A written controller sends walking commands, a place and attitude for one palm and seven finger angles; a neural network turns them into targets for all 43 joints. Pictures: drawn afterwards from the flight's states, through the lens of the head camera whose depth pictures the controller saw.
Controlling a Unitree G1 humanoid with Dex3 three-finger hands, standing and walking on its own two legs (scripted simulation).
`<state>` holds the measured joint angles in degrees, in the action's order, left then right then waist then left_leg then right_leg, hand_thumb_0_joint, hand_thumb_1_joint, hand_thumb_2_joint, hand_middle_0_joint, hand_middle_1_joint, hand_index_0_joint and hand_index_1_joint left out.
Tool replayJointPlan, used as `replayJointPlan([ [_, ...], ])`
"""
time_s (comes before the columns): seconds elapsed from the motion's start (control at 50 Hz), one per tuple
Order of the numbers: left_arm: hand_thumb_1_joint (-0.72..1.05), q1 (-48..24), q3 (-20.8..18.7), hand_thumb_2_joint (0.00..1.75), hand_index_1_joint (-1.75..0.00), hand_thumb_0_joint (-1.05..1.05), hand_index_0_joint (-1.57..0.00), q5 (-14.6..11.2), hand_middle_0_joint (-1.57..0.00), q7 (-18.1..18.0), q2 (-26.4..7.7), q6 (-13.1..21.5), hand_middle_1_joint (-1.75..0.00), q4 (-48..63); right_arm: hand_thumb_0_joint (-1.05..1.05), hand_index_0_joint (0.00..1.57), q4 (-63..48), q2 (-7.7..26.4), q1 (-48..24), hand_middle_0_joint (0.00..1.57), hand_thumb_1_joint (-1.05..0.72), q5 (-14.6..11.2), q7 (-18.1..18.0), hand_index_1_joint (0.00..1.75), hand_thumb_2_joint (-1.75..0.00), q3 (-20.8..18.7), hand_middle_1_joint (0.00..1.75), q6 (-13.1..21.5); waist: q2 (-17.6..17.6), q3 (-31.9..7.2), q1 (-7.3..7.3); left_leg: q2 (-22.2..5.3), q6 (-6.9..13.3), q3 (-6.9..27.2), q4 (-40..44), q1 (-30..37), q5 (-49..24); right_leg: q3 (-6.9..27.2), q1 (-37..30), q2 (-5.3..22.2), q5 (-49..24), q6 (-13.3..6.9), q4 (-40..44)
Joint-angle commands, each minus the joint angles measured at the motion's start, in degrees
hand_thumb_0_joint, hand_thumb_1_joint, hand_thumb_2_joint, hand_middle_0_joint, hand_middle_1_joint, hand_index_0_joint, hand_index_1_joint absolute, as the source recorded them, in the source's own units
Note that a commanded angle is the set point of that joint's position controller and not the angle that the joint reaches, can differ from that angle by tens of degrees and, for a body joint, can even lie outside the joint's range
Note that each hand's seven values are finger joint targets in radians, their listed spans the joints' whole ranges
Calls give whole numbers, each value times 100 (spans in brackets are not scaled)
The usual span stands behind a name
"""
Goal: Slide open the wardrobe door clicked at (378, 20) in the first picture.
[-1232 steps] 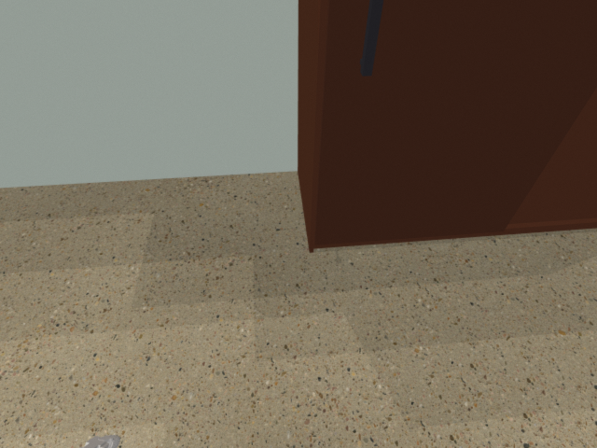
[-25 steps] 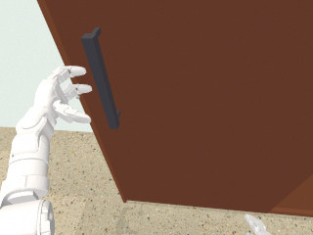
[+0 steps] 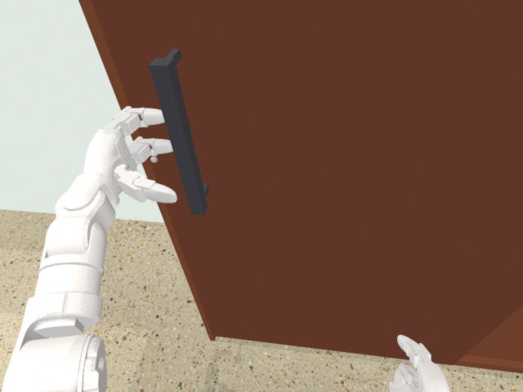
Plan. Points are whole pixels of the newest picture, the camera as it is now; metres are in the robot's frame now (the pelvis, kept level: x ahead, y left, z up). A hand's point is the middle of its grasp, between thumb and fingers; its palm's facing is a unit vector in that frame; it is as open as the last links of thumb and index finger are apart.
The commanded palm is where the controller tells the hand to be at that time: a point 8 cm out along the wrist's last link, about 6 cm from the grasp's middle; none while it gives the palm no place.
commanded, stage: feel for the door with the fingertips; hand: left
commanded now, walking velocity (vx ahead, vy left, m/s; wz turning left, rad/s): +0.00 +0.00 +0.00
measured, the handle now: (188, 142) +0.45 +0.14 +0.18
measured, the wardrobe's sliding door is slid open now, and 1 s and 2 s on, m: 0.00 0.00 0.00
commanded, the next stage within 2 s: slide the fingers in behind the handle in 0.30 s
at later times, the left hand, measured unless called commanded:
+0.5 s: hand (166, 151) +0.41 +0.17 +0.19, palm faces -0.03 -1.00 -0.02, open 13.8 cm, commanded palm +0.38 +0.23 +0.20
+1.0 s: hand (160, 157) +0.40 +0.18 +0.19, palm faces -0.04 -1.00 +0.00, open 14.0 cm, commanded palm +0.38 +0.22 +0.20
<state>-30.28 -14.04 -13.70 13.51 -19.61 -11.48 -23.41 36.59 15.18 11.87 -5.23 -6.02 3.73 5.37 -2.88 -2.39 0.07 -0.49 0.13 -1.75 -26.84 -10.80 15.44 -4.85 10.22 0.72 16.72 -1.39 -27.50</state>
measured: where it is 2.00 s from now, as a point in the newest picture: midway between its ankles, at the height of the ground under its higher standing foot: outside the picture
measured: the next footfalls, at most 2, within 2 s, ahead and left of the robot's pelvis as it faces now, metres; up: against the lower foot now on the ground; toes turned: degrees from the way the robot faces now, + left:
none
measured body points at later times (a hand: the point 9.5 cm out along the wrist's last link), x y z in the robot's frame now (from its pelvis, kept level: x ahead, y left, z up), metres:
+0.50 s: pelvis +0.00 +0.00 +0.00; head -0.01 -0.02 +0.45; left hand +0.40 +0.22 +0.20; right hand +0.11 -0.26 -0.11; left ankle -0.01 +0.12 -0.74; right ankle -0.02 -0.10 -0.74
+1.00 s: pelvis +0.00 +0.00 +0.00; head -0.01 -0.02 +0.45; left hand +0.40 +0.23 +0.19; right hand +0.14 -0.25 -0.10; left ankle -0.01 +0.12 -0.74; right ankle -0.02 -0.10 -0.74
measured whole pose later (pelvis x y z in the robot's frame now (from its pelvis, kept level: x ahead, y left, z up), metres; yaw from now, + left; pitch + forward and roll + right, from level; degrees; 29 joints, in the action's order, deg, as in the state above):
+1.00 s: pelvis +0.00 +0.00 +0.00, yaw -1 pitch +0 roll +0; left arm -33.5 -14.4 -13.2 13.7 -20.3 -9.2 -29.7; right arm 37.0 15.7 13.7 -5.3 -5.7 3.2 5.1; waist -2.4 -2.1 -0.9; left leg -0.8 0.3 -2.2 -26.9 -11.9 15.4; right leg -4.4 11.3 0.4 16.1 -1.3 -26.9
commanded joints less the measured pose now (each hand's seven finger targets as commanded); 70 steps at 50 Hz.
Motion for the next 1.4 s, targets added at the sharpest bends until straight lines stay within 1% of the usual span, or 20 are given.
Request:
replayJointPlan([
  [0.0,-50,-2809,-201,30,-120,0,-30,-35,-30,-31,-1108,373,-120,1055,0,20,-814,685,-467,20,-90,17,-39,30,-90,-283,30,242,218,-1270,-145,13,225,279,149,756,-1474,238,83,82,-1906,-9,291],
  [0.04,-50,-2777,-454,30,-120,0,-30,17,-30,-105,-1449,422,-120,983,0,20,-775,725,-418,20,-90,37,-37,30,-90,-298,30,205,233,-1411,-92,7,228,265,131,766,-1565,265,-52,84,-1985,-9,294],
  [0.14,-50,-2803,-425,30,-120,0,-30,27,-30,-144,-1337,568,-120,909,0,20,-802,702,-362,20,-90,47,-6,30,-90,-314,30,203,238,-1522,-77,-6,234,272,116,811,-1720,253,-125,69,-2115,-19,263],
  [0.2,-50,-3143,-256,30,-120,0,-30,38,-30,-128,-1230,560,-120,590,0,20,-731,714,-294,20,-90,20,-32,30,-90,-309,30,176,297,-1214,-190,-12,238,250,186,630,-1382,266,70,56,-1835,2,331],
  [0.3,-50,-3313,-474,30,-120,0,-30,107,-30,-164,-1521,691,-120,575,0,20,-713,737,-148,20,-90,48,-24,30,-90,-346,30,193,158,-1600,-149,0,245,244,165,730,-1590,307,-154,66,-2035,-16,296],
  [0.44,-50,-3133,-560,30,-120,0,-30,74,-30,-97,-1601,791,-120,352,0,20,-668,773,-81,20,-90,40,-18,30,-90,-379,30,215,193,-1483,-119,-16,262,211,195,681,-1452,312,-129,51,-1904,-2,375],
  [0.46,-50,-3119,-399,30,-120,0,-30,49,-30,-76,-1378,790,-120,356,0,20,-702,745,-102,20,-90,37,-11,30,-90,-354,30,225,226,-1419,-144,-1,265,215,223,647,-1437,294,-118,47,-1916,-5,357],
  [0.5,-50,-3129,-645,30,-120,0,-30,39,-30,-70,-1682,807,-120,420,0,20,-700,774,-79,20,-90,38,-8,30,-90,-367,30,234,319,-1492,-115,7,274,193,208,611,-1414,329,-189,49,-1972,9,370],
  [0.64,-50,-2890,-700,30,-120,0,-30,43,-30,30,-1791,782,-120,384,0,20,-759,787,-129,20,-90,15,-20,30,-90,-366,30,228,224,-1299,-99,-9,286,147,227,546,-1249,367,-129,59,-1807,22,431],
  [0.82,-50,-2968,-327,30,-120,0,-30,-59,-30,136,-1316,687,-120,741,0,20,-827,722,-246,20,-90,-10,-13,30,-90,-324,30,284,22,-1321,-179,23,271,159,156,687,-1391,331,-6,39,-1970,10,388],
  [0.88,-50,-3003,-327,30,-120,0,-30,-47,-30,80,-1333,618,-120,629,0,20,-783,746,-230,20,-90,-3,-22,30,-90,-331,30,263,247,-1263,-206,9,272,199,156,655,-1332,311,62,27,-1863,16,397],
  [1.02,-50,-3106,-269,30,-120,0,-30,-21,-30,-79,-1153,630,-120,909,0,20,-804,692,-271,20,-90,35,12,30,-90,-330,30,261,89,-1600,-166,14,250,243,85,875,-1701,281,-31,32,-2134,-17,284],
  [1.04,-50,-2784,-545,30,-120,0,-30,-2,-30,-119,-1441,625,-120,828,0,20,-795,725,-245,20,-90,44,23,30,-90,-346,30,232,194,-1622,-63,-9,243,252,85,834,-1808,269,-143,22,-2196,-23,279],
  [1.08,-50,-2794,-232,30,-120,0,-30,-18,-30,-120,-1025,618,-120,1135,0,20,-883,668,-326,20,-90,43,47,30,-90,-329,30,230,199,-1673,-95,-12,236,232,83,877,-1957,247,-184,32,-2371,-16,222],
  [1.14,-50,-2760,-251,30,-120,0,-30,-5,-30,-170,-1074,542,-120,1165,0,20,-841,689,-349,20,-90,29,37,30,-90,-343,30,187,144,-1477,-97,-41,219,237,99,875,-1894,231,-74,19,-2242,-14,262],
  [1.18,-50,-2890,13,30,-120,0,-30,13,-30,-219,-741,485,-120,1332,0,20,-861,644,-377,20,-90,33,44,30,-90,-321,30,193,114,-1472,-147,-33,216,268,96,923,-1975,209,-12,18,-2261,-23,228],
  [1.24,-50,-2739,-302,30,-120,0,-30,40,-30,-364,-1062,390,-120,1245,0,20,-805,689,-355,20,-90,64,33,30,-90,-339,30,141,245,-1496,-74,-39,196,299,106,877,-1901,204,-78,12,-2150,-24,247],
  [1.28,-50,-2846,74,30,-120,0,-30,44,-30,-392,-580,352,-120,1400,0,20,-838,617,-405,20,-90,57,43,30,-90,-326,30,131,242,-1508,-148,-32,210,253,100,930,-1974,201,-37,17,-2244,-11,233],
  [1.34,-50,-2803,48,30,-120,0,-30,98,-30,-464,-650,322,-120,1427,0,20,-800,643,-393,20,-90,62,42,30,-90,-346,30,95,182,-1545,-128,-58,188,282,77,999,-2099,187,-38,13,-2264,-21,209],
  [1.38,-50,-3062,376,30,-120,0,-30,96,-30,-473,-286,311,-120,1506,0,20,-802,597,-428,20,-90,58,49,30,-90,-325,30,93,113,-1450,-213,-47,188,305,82,1018,-1956,185,115,12,-2106,-24,223],
])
